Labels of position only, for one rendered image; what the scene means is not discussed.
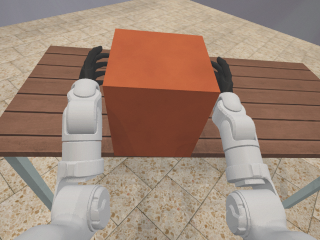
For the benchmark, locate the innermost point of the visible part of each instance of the carton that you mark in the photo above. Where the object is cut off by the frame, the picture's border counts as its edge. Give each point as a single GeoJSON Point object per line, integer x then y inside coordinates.
{"type": "Point", "coordinates": [159, 89]}

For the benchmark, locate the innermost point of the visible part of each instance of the left robot hand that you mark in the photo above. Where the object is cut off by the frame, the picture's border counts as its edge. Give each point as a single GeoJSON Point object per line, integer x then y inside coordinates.
{"type": "Point", "coordinates": [88, 70]}

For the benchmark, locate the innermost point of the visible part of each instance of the right robot forearm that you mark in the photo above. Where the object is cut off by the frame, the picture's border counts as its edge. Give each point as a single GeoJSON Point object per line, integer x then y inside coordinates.
{"type": "Point", "coordinates": [245, 167]}

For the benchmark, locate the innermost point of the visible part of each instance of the left robot forearm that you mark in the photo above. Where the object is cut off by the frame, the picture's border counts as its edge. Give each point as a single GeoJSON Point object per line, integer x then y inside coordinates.
{"type": "Point", "coordinates": [81, 136]}

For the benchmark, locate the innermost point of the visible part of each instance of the robot left upper arm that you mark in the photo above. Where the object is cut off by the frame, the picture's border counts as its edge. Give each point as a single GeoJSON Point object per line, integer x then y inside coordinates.
{"type": "Point", "coordinates": [78, 212]}

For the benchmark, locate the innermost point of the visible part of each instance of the robot right upper arm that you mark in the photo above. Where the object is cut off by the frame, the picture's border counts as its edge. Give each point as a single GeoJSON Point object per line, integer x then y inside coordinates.
{"type": "Point", "coordinates": [257, 214]}

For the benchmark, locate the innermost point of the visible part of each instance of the right robot hand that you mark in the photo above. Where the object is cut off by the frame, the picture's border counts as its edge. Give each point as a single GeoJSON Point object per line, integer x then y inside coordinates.
{"type": "Point", "coordinates": [223, 75]}

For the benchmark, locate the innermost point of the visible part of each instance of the table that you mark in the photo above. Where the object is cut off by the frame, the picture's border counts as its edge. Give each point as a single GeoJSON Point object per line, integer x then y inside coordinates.
{"type": "Point", "coordinates": [282, 99]}

